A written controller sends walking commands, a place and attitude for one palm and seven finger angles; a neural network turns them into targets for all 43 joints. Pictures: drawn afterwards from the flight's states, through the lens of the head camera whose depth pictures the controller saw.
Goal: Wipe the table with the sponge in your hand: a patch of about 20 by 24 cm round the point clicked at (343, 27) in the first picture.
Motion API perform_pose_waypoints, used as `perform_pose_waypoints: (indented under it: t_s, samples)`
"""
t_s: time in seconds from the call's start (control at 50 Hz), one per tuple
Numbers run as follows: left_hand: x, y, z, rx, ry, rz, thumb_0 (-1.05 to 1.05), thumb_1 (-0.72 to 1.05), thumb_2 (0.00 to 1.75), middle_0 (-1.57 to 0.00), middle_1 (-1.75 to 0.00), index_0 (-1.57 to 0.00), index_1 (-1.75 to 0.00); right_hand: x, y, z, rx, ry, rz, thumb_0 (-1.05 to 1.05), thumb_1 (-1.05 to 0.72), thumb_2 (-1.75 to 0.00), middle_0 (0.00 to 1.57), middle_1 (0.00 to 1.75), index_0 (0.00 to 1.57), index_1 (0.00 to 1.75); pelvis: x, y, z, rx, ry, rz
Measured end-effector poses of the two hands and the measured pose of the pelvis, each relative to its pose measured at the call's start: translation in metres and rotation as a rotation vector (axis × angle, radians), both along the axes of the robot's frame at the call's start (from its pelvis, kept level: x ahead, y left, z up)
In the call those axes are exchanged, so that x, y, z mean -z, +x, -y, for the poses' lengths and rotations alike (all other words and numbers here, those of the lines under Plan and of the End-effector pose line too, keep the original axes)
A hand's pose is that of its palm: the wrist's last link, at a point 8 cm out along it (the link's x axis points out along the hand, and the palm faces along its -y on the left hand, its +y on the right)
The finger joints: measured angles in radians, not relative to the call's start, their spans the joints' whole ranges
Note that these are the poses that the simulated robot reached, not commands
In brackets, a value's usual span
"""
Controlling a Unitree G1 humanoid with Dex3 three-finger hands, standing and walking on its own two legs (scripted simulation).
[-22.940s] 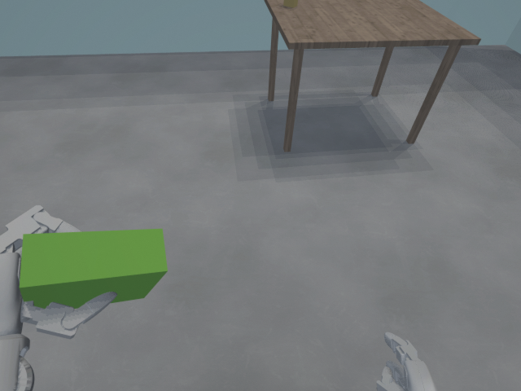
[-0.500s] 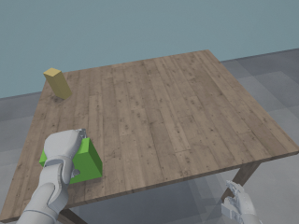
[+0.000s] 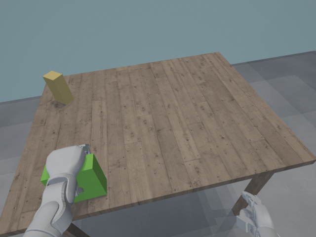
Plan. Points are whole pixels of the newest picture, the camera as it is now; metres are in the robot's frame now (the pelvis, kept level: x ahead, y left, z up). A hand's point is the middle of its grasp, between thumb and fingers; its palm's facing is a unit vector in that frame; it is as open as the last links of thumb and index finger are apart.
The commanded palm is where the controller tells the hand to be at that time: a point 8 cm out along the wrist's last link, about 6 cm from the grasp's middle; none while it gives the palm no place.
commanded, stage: lower the sponge onto the table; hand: left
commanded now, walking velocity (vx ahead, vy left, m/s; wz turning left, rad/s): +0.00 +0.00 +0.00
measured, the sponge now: (80, 184) +0.24 +0.27 -0.04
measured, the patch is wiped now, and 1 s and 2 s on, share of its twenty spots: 0.00 0.20 0.40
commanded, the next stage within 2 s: wipe forward along the first lane in 0.42 s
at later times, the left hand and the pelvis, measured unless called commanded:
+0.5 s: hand (78, 167) +0.27 +0.28 +0.01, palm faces -0.09 -0.05 -0.99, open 9.5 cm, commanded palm +0.24 +0.26 +0.06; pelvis +0.00 +0.00 +0.00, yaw +0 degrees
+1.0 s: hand (81, 152) +0.32 +0.29 +0.01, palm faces -0.13 +0.01 -0.99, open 9.6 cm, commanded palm +0.30 +0.28 +0.04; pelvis -0.01 -0.01 -0.01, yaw +1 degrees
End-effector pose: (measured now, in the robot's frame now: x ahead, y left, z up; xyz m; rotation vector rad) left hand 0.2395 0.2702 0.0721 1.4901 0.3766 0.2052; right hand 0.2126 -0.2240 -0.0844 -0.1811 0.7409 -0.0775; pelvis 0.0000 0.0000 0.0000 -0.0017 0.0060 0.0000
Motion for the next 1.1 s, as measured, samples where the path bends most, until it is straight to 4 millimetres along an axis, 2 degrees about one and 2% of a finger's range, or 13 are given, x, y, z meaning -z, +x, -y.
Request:
perform_pose_waypoints:
  t_s: [0.14, 0.3, 0.48, 0.64, 0.82, 0.94, 1.1]
  samples:
    - [0.004, 0.005, 0.001, 0.024, 0.013, -0.001, 0.0, -0.45, 1.04, -0.79, -1.38, -0.79, -1.38, 0.001, 0.0, -0.002, -0.003, -0.001, 0.001, 0.01, -0.9, -0.9, 0.2, 0.3, 0.2, 0.3, 0.001, -0.002, 0.0, -0.005, -0.001, -0.01]
    - [0.005, 0.017, 0.0, 0.013, 0.026, 0.003, -0.01, -0.45, 1.04, -0.79, -1.38, -0.79, -1.38, 0.009, -0.012, -0.003, 0.014, 0.014, -0.039, 0.01, -0.9, -0.9, 0.2, 0.3, 0.2, 0.3, 0.002, -0.002, -0.001, -0.002, 0.0, -0.028]
    - [0.008, 0.016, 0.0, 0.008, 0.023, 0.008, 0.0, -0.45, 1.04, -0.79, -1.38, -0.79, -1.38, 0.016, -0.025, 0.005, 0.035, 0.008, -0.08, 0.01, -0.9, -0.9, 0.2, 0.3, 0.2, 0.3, 0.003, -0.001, -0.002, 0.001, 0.001, -0.038]
    - [0.01, 0.015, 0.001, 0.006, 0.034, 0.017, 0.0, -0.45, 1.04, -0.78, -1.39, -0.78, -1.39, 0.017, -0.026, 0.009, 0.042, 0.001, -0.078, 0.01, -0.9, -0.9, 0.2, 0.3, 0.2, 0.3, 0.005, -0.003, -0.002, -0.004, 0.001, -0.042]
    - [0.008, 0.036, -0.003, -0.001, 0.06, 0.001, 0.0, -0.48, 1.07, -0.8, -1.37, -0.8, -1.38, 0.02, -0.029, 0.007, 0.036, -0.003, -0.092, 0.01, -0.9, -0.9, 0.2, 0.3, 0.2, 0.3, 0.008, -0.01, 0.002, -0.018, 0.001, -0.064]
    - [0.008, 0.058, -0.008, 0.001, 0.078, -0.026, 0.0, -0.49, 1.08, -0.8, -1.37, -0.8, -1.38, 0.029, -0.046, 0.014, 0.056, -0.011, -0.138, 0.01, -0.9, -0.9, 0.2, 0.3, 0.2, 0.3, 0.011, -0.013, 0.005, -0.019, -0.001, -0.093]
    - [0.01, 0.078, -0.015, 0.014, 0.088, -0.039, 0.01, -0.51, 1.11, -0.81, -1.36, -0.81, -1.38, 0.044, -0.087, 0.035, 0.123, -0.037, -0.244, 0.01, -0.9, -0.9, 0.2, 0.3, 0.2, 0.3, 0.014, -0.013, 0.005, -0.009, -0.004, -0.135]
